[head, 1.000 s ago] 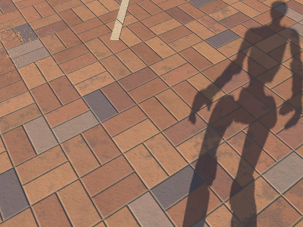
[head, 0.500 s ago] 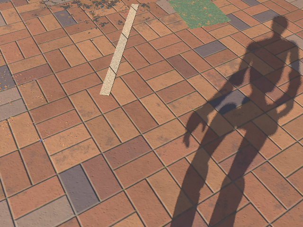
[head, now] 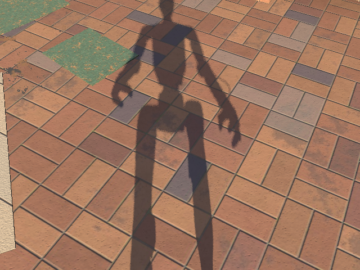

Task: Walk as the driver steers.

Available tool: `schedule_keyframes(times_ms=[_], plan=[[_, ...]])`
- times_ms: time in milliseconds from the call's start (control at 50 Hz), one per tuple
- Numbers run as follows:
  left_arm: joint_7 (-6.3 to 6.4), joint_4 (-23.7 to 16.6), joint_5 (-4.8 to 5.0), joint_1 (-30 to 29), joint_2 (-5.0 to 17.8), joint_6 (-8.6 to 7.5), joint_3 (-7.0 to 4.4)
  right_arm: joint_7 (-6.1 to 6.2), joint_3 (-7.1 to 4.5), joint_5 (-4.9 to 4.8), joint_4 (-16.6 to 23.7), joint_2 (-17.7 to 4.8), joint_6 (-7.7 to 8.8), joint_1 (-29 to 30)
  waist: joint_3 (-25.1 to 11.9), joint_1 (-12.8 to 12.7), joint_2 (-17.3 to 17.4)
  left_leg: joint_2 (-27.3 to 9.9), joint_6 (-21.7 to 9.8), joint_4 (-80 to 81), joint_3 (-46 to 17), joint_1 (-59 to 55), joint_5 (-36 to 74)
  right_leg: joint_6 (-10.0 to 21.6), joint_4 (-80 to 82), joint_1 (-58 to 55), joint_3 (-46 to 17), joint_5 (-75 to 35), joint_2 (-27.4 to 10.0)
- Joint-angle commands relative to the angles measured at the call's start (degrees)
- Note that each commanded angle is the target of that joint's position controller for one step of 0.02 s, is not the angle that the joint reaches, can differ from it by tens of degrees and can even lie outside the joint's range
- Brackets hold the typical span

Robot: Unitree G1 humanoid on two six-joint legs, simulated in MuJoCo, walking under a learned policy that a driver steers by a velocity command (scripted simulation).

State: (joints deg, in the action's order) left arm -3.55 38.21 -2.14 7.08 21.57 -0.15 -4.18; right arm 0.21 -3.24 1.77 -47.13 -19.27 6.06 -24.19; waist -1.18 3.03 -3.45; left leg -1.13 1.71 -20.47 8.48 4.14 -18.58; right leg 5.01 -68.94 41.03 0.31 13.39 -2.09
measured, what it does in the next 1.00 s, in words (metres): walks ahead, turning left: right foot, then left foot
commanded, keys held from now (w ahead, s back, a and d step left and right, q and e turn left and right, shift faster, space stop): w+shift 0.26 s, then w+q+shift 0.68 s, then w+shift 0.02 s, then shift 0.04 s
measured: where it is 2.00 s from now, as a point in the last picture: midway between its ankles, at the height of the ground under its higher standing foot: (138, 108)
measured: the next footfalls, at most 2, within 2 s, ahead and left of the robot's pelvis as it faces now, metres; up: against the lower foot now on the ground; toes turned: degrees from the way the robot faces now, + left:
right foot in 0.18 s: +0.36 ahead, -0.08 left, +0.00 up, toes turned -7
left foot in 0.64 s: +0.83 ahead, +0.05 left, +0.00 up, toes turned +8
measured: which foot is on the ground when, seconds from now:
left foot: down 0.00-0.20, up 0.22-0.62, down 0.64-1.00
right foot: up 0.00-0.16, down 0.18-0.64, up 0.66-1.00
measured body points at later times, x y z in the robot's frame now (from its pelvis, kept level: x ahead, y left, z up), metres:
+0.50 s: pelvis +0.48 -0.02 -0.01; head +0.50 -0.02 +0.44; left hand +0.47 +0.26 -0.14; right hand +0.64 -0.28 -0.11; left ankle +0.70 +0.10 -0.67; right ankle +0.32 -0.08 -0.74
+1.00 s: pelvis +0.97 +0.04 -0.01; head +1.01 +0.06 +0.44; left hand +1.16 +0.32 -0.05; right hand +1.05 -0.25 -0.12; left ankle +0.79 +0.04 -0.74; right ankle +1.24 -0.04 -0.70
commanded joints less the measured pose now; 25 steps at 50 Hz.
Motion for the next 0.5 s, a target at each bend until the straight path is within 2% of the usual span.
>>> schedule_keyframes(times_ms=[20,40,60,80,120,140,160,180,200,220,240,260,280,300,340,360,400,440,460,500], plan=[[-1.42,-6.66,-0.2,-3.29,-2.95,-0.72,2.66,-0.64,0.47,-0.09,3.07,-2.18,2.02,6.1,6.33,-5.29,8.1,-11.5,-6.73,14.88,-4.76,5.09,21.34,0.13,12.82,1.16,-2.86,-9.13,-2.06],[-1.86,-6.95,-0.13,-5.45,-2.71,-0.96,2.97,-0.76,0.42,-0.32,2.42,-2.74,2.08,5.24,7.64,-4.62,6.4,-10.34,-6.44,17.6,-1.78,7.25,23.46,0.58,19.36,-3.56,0.69,-12.27,-0.71],[-2.16,-7.42,-0.07,-7.65,-3.01,-1.18,3.35,-0.82,0.3,-0.53,1.51,-3.9,2.08,3.47,8.85,-3.87,5.67,-10.87,-6.94,20.16,-0.52,8.43,27.55,1.42,23.69,-8.31,3.45,-13.93,0.52],[-2.16,-7.45,0.01,-9.03,-2.94,-1.41,3.53,-0.83,0.14,-0.64,0.43,-5.14,1.98,1.4,9.39,-3.24,5.16,-11.13,-7.24,20.24,0.57,6.39,35.57,2.35,26.38,-10.99,5.32,-14.31,1.99],[-1.46,-6.39,-0.4,-7.54,-1.07,-1.75,3.16,-0.3,-0.46,-0.43,-0.79,-8.93,1.31,-1.37,6.07,-4.8,7.72,-12.33,-7.18,12.06,2.36,-2.48,64.61,4.07,29.03,-15.69,8.04,-9.33,6.43],[-0.89,-5.05,-0.87,-2.83,0.54,-1.94,2.57,0.21,-0.79,-0.27,-1.18,-11.0,0.57,-1.88,1.94,-7.87,9.58,-13.28,-7.1,2.77,2.75,-5.27,74.7,5.18,29.88,-21.55,8.02,-5.47,8.31],[-0.08,-1.89,-1.02,7.23,2.29,-2.02,1.59,0.76,-0.99,-0.25,-1.25,-12.37,-0.31,-1.04,-3.57,-12.97,11.05,-13.92,-7.09,-10.34,2.66,-4.22,78.51,6.47,31.21,-32.4,6.52,-2.77,9.41],[1.02,1.51,-1.43,17.86,4.84,-2.03,0.24,1.05,-0.82,-0.59,-0.62,-12.22,-0.91,0.45,-8.12,-18.49,9.83,-12.19,-6.61,-27.48,3.47,3.02,70.64,7.92,36.3,-46.38,3.19,-3.3,7.89],[2.36,2.95,-1.48,20.05,9.78,-1.85,-1.17,0.46,0.43,0.54,0.98,-5.43,-1.03,-2.29,-13.06,-14.04,-0.13,-6.22,-6.17,-50.22,1.76,17.05,15.3,7.84,34.15,-59.26,-11.64,6.79,-4.75],[2.83,0.93,-1.04,18.06,14.36,-1.55,-2.2,-0.41,1.31,-1.72,4.63,-2.28,-0.56,-7.11,-23.33,-8.57,-10.92,1.84,-4.79,-69.16,-6.92,35.13,-11.37,14.79,43.59,-70.84,-45.26,11.22,-19.0],[3.15,1.27,-0.05,17.77,11.37,-1.59,-2.36,-0.1,0.45,-1.43,6.09,-6.82,-0.06,3.12,-17.92,-12.04,0.61,-0.85,-5.68,-69.19,-12.62,41.67,-3.96,13.38,48.51,-66.85,-42.04,8.4,-15.58],[3.55,3.19,0.3,15.8,9.38,-2.14,-1.83,-0.28,0.97,-1.81,6.97,-4.89,0.34,5.72,-6.98,-9.28,1.02,-2.69,-5.45,-65.14,-11.37,43.44,-0.09,12.92,50.03,-57.22,-33.43,0.71,-14.15],[3.46,4.08,-0.09,13.83,6.13,-2.88,-1.19,-0.48,1.45,-1.45,5.74,-3.53,0.05,4.96,-1.56,-6.37,5.82,-4.49,-5.24,-60.15,-11.87,40.52,0.7,11.42,51.44,-47.75,-27.1,-4.3,-12.62],[3.59,4.1,-0.35,11.69,4.06,-3.62,-0.55,-0.8,1.61,-0.94,4.72,-2.64,-1.0,3.35,0.34,-3.64,6.65,-5.37,-4.91,-57.15,-12.87,36.41,0.49,10.25,52.93,-40.55,-22.23,-6.15,-11.22],[3.35,5.16,0.27,11.03,0.52,-5.05,0.6,-1.81,1.71,-0.25,3.06,-0.74,-3.36,1.0,2.57,-0.72,3.75,-6.48,-4.11,-52.05,-14.07,31.33,0.21,8.51,57.88,-31.76,-15.59,-4.91,-9.65],[3.15,5.92,0.82,11.4,0.39,-5.76,0.61,-2.24,1.73,-0.17,3.69,-0.06,-3.94,3.45,5.06,-0.72,2.43,-6.87,-3.9,-49.62,-13.91,33.24,1.73,7.87,60.35,-30.07,-12.56,-5.91,-9.22],[2.6,6.79,1.01,12.0,0.27,-6.8,0.66,-2.68,1.86,-0.58,6.26,0.64,-4.12,10.85,8.74,-1.9,1.27,-6.45,-4.24,-42.89,-12.22,36.8,9.35,5.85,64.02,-28.84,-4.65,-12.8,-6.83],[2.32,6.81,1.11,10.62,-0.17,-7.65,0.91,-3.23,2.31,-0.97,7.92,1.46,-3.51,15.02,9.49,-1.59,0.97,-5.91,-5.24,-32.76,-9.5,34.3,19.16,3.8,65.25,-27.95,3.24,-20.99,-4.24],[2.4,6.92,1.44,10.82,-0.06,-8.14,1.03,-3.77,2.39,-1.19,8.26,1.42,-3.28,16.71,9.2,-1.97,1.97,-5.07,-6.1,-28.03,-6.98,31.3,24.0,2.59,66.77,-28.06,6.15,-24.65,-3.92],[2.79,7.93,2.05,13.04,1.25,-8.96,1.06,-4.66,2.68,-1.33,8.96,2.1,-3.02,20.15,9.39,-3.04,3.18,-3.24,-8.08,-21.04,-3.72,26.82,31.62,0.99,69.6,-31.42,8.56,-32.58,-5.65]])
Keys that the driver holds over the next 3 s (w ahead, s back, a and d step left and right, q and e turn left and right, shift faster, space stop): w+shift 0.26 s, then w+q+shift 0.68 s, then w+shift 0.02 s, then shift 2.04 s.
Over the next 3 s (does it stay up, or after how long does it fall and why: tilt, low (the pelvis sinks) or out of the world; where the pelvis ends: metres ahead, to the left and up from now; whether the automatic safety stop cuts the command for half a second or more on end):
stays up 1.34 0.14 0.00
